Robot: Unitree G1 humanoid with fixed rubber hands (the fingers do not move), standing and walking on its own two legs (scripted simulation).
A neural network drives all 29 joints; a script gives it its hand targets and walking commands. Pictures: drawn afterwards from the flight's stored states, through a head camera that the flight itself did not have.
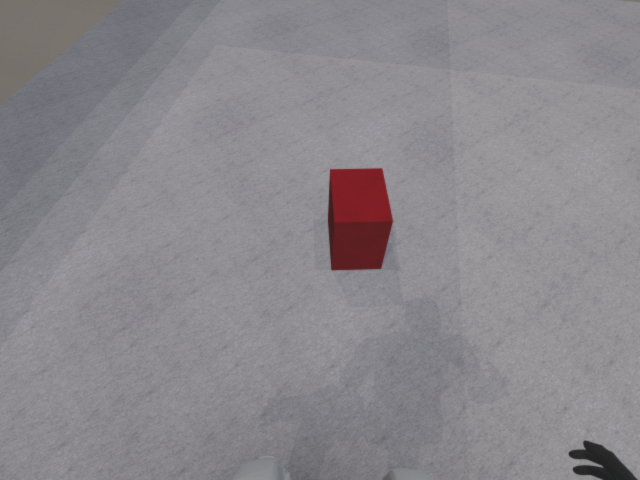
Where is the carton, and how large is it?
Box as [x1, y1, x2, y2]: [328, 168, 392, 269]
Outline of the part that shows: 381,168 330,169 328,227 331,269 380,268 392,222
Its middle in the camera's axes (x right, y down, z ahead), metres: +0.13 -0.06 +1.41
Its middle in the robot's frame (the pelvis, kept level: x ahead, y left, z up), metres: +0.99 -0.10 -0.61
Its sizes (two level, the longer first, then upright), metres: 0.244 0.185 0.276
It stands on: the floor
